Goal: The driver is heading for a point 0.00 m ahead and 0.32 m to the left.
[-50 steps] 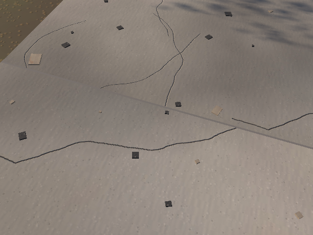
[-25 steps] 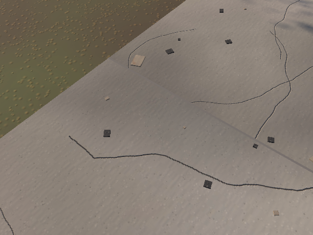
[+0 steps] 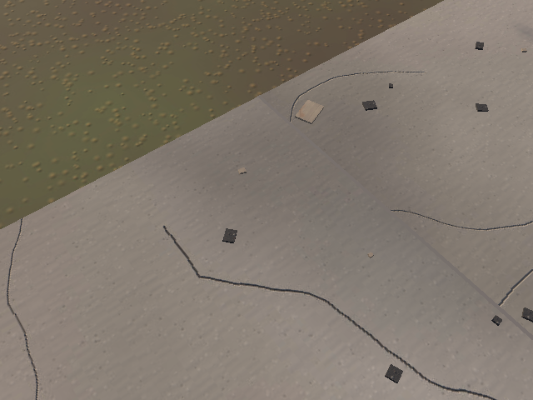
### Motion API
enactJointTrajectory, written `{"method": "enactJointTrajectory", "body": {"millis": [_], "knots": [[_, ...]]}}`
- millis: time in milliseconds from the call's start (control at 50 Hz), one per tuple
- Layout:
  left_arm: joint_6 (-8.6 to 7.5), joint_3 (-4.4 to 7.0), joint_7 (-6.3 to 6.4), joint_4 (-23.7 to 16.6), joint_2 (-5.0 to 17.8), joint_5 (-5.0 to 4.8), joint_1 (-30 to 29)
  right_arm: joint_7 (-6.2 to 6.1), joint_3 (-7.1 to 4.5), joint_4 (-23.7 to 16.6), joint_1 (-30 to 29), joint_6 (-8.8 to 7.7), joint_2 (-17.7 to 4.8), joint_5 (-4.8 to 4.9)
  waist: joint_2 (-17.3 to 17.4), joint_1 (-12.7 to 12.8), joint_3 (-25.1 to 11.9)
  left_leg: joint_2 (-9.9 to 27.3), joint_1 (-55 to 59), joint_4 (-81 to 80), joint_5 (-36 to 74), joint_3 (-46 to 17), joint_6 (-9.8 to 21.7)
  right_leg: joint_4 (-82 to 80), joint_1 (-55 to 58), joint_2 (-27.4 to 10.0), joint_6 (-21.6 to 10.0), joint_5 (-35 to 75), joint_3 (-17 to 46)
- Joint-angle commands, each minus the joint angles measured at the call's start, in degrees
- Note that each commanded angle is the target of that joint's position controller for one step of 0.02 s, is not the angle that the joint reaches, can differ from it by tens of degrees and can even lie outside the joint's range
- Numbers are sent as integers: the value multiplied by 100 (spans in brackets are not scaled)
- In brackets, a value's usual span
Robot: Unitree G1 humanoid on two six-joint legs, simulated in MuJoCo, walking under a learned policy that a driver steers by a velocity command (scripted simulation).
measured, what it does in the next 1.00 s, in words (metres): steps on the spot, turning left: right foot, then left foot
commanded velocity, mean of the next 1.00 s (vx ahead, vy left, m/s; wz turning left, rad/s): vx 0.02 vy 0.00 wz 0.35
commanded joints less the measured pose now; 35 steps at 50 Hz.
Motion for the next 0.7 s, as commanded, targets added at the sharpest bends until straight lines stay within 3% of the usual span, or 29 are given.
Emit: {"method": "enactJointTrajectory", "body": {"millis": [20,80,100,120,140,160,180,200,240,280,320,360,400,460,480,500,520,540,560,620,700], "knots": [[-110,166,-31,-378,511,-38,177,-15,-255,-423,-199,-21,-908,10,971,77,-976,1379,578,-754,-207,-1787,936,-530,672,191,-76,-47,-120],[-189,241,-101,-298,531,-31,579,-31,-212,-413,-251,52,-804,119,952,340,-964,1124,533,-268,-42,-1914,597,-2196,1594,175,-345,697,-240],[-179,338,-79,-306,885,61,732,-41,-144,-390,-3,60,-558,119,315,265,-1057,736,47,484,-1062,-1482,247,-2674,2215,-734,-670,910,460],[-97,461,-64,-322,1423,206,525,-34,-134,-512,189,21,-422,147,-1482,-47,-735,-277,-1161,1651,-2579,-166,-144,-3011,2376,-1968,-1554,1854,1905],[-114,420,-59,-445,1133,283,435,-36,-288,-458,130,-61,-952,27,-1419,153,-753,58,-1279,3082,-2840,-97,-430,-3128,2035,-2401,-2087,1992,2425],[-121,324,-17,-549,828,243,172,-26,-391,-336,168,-45,-1159,82,-936,65,-665,209,-1218,3678,-2441,-133,-511,-3033,1897,-2109,-1945,1929,1863],[-113,284,9,-584,661,149,-75,-52,-395,-181,309,29,-1055,105,-696,-38,-530,270,-1199,3949,-2110,-10,-623,-2945,1845,-1697,-1664,1833,1243],[-108,255,39,-604,558,46,-154,-77,-373,-115,389,101,-920,78,-672,-15,-466,307,-1312,4244,-1817,60,-730,-2885,1960,-1489,-1531,1857,868],[-58,225,84,-589,507,31,-73,-58,-287,-166,294,163,-627,123,-682,82,-363,381,-1312,4187,-1542,345,-865,-2924,2021,-1245,-1523,2104,276],[0,262,106,-504,564,64,235,-47,-209,-333,-72,137,-451,146,-833,336,-439,500,-1372,3552,-1490,507,-955,-2889,2484,-1258,-1640,2320,127],[41,322,87,-425,707,43,390,-14,-125,-424,-213,108,-306,93,-909,432,-642,615,-1028,2851,-1719,554,-965,-2777,2742,-1379,-1741,2636,94],[59,379,31,-405,858,-11,312,31,-54,-445,-223,90,-223,59,-1002,432,-745,688,-429,2113,-1891,724,-884,-2727,2606,-1462,-1788,2901,-8],[65,401,-26,-341,932,-88,324,60,-61,-390,-137,97,-303,69,-1085,429,-773,652,4,1454,-1790,878,-802,-2656,2542,-1528,-1818,3051,15],[70,357,-54,-214,878,-238,254,112,-67,-128,322,92,-290,56,-940,146,-736,534,1068,-529,-424,1092,-455,-2290,2226,-1405,-1568,2881,-107],[27,296,-71,-63,722,-245,564,101,-85,-106,370,90,-425,43,-706,149,-760,658,1734,-1079,232,845,-272,-2138,1826,-1264,-1207,2378,-244],[-39,171,-125,-80,382,-26,727,43,-134,-147,473,95,-761,13,277,278,-1100,1567,2648,-991,1577,-271,-22,-1369,1145,-842,-663,1024,-673],[-96,59,-152,-242,92,119,684,22,-119,-229,21,90,-946,-121,1464,506,-948,2443,2130,-778,2034,-1079,807,-1174,640,-325,-212,-829,-1025],[-71,131,-97,-273,432,84,204,54,-42,-265,-60,8,-546,-186,1132,98,-873,2383,1765,-876,1424,-1033,1147,-711,762,-389,-72,-1238,-707],[-54,168,-102,-297,511,14,83,66,31,-156,-152,-72,-384,-222,1130,140,-751,2219,1730,-929,1231,-883,1074,-529,656,-381,-69,-1187,-612],[37,231,-58,-97,567,9,344,52,51,17,-375,-213,-422,-120,1070,206,-623,2026,1645,-780,2027,-582,916,-154,661,-396,38,-964,-439],[40,134,-84,43,285,-51,510,57,115,207,-530,-172,-263,-92,846,240,-688,1820,1468,-601,2209,-318,867,-931,1302,-306,48,-452,-594]]}}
